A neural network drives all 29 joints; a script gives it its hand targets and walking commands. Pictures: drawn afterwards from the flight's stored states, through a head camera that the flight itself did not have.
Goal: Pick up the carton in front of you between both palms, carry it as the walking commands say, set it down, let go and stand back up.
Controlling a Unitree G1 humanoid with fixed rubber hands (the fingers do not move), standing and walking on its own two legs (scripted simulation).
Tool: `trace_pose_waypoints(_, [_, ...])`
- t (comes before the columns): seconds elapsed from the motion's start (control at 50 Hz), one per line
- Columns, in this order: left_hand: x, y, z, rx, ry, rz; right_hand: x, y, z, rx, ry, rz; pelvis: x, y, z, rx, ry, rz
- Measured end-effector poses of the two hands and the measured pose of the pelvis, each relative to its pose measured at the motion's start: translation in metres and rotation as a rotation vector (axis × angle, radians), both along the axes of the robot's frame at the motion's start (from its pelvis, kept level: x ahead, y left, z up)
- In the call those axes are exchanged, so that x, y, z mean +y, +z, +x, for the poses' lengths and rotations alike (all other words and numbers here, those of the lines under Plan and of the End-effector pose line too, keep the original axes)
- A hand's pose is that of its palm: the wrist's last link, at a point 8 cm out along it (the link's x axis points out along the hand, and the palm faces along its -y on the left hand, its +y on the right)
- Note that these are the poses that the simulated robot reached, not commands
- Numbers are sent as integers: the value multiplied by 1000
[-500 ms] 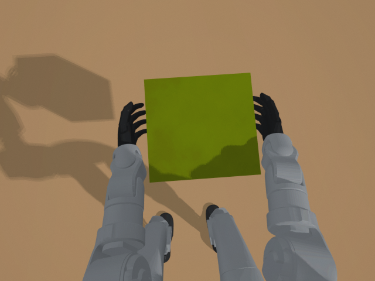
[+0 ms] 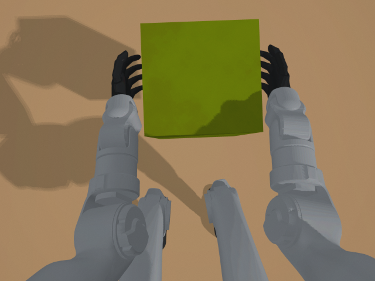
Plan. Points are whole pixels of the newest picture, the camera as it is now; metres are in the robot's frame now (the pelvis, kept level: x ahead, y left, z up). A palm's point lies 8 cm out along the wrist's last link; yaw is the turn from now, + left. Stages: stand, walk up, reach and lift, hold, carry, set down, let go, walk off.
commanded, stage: set down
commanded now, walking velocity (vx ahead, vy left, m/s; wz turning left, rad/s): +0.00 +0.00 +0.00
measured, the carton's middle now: (197, 93) +0.49 -0.06 -0.17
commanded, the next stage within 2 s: none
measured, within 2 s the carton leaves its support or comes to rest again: rests again in 1.18 s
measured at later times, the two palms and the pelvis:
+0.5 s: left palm (148, 97) +0.51 +0.07 -0.24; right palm (262, 94) +0.49 -0.23 -0.24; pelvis -0.02 +0.01 -0.11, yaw +1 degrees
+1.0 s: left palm (154, 99) +0.54 +0.07 -0.34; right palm (253, 95) +0.51 -0.24 -0.34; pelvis -0.01 +0.00 -0.17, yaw +2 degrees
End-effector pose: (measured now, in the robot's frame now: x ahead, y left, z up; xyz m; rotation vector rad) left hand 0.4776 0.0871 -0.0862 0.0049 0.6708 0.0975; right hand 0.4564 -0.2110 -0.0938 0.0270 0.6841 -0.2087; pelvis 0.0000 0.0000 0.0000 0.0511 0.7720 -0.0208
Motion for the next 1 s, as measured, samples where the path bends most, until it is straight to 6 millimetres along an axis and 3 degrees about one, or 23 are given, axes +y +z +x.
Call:
trace_pose_waypoints(0.44, [-19,-137,32,32,-44,5,-19,-130,27,34,-6,-33,8,-100,-22,21,13,0])
trace_pose_waypoints(0.72, [-29,-226,54,60,-64,23,-29,-221,45,65,1,-39,4,-152,-23,-29,18,15])
trace_pose_waypoints(0.82, [-26,-244,56,75,-58,15,-28,-237,50,82,15,-45,0,-163,-18,-53,33,13])
trace_pose_waypoints(1.0, [-21,-254,60,72,-69,8,-24,-242,55,80,20,-35,2,-174,-14,-54,47,-3])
